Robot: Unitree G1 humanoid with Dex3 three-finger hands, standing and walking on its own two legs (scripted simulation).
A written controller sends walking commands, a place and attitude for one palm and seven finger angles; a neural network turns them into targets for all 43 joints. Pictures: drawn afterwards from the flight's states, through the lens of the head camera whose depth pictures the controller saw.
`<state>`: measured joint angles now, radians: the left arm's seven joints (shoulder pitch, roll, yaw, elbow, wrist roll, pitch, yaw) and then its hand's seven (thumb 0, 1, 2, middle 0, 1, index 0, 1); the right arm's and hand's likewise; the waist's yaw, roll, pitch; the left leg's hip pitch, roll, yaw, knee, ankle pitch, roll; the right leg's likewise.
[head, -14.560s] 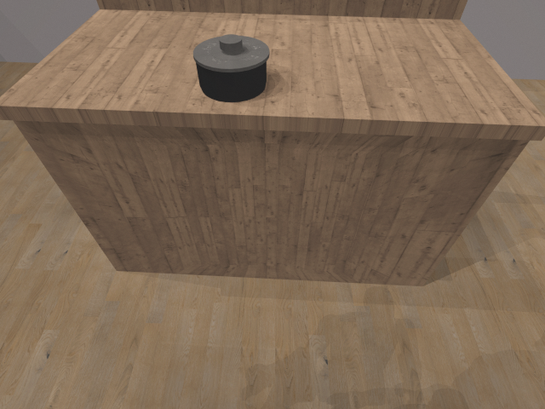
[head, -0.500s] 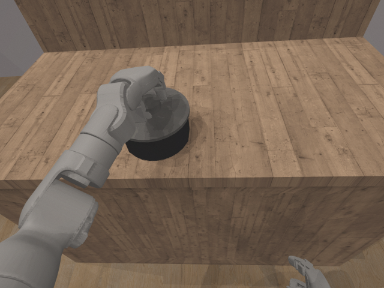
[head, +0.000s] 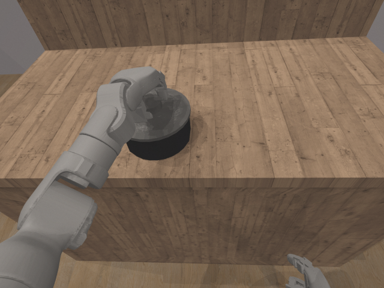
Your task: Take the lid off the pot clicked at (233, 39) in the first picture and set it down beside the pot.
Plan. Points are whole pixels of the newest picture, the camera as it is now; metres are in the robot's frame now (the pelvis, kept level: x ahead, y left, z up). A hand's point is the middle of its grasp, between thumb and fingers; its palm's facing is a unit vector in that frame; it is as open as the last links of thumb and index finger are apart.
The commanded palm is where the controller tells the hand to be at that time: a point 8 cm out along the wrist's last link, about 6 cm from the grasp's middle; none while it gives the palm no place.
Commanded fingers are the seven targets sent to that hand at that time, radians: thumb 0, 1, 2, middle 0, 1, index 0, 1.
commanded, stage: close the fingers and squeeze the knob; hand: left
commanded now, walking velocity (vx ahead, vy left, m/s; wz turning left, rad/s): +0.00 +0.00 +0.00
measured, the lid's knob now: (150, 104) +0.47 +0.11 +0.15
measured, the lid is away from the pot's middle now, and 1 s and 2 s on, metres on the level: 0.00 0.02 0.02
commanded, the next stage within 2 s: lift the lid straight up in 0.12 s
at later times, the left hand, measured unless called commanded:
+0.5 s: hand (145, 103) +0.43 +0.10 +0.18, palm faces -0.29 -0.07 -0.95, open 8.2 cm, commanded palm +0.42 +0.11 +0.26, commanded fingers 0.00 0.62 1.07 -0.76 -0.96 -0.74 -0.95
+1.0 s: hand (142, 86) +0.42 +0.10 +0.23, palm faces -0.22 -0.07 -0.97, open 8.2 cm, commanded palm +0.41 +0.11 +0.30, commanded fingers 0.00 0.62 1.07 -0.76 -0.96 -0.74 -0.95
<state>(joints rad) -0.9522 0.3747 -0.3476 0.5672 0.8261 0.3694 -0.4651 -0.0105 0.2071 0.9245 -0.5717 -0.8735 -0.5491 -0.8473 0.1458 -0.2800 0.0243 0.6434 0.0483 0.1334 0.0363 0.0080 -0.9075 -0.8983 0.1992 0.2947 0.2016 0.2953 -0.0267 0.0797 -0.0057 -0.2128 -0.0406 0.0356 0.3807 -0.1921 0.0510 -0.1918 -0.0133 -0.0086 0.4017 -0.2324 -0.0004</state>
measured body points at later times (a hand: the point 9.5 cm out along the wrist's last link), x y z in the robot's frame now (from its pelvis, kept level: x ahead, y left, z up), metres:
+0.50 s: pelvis +0.00 +0.00 +0.00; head +0.01 -0.04 +0.45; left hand +0.44 +0.11 +0.23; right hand +0.14 -0.24 -0.12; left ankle +0.00 +0.09 -0.74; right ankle -0.02 -0.12 -0.74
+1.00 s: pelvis -0.02 +0.00 +0.00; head -0.01 -0.04 +0.45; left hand +0.43 +0.10 +0.28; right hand +0.14 -0.24 -0.12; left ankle +0.00 +0.09 -0.74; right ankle -0.02 -0.12 -0.74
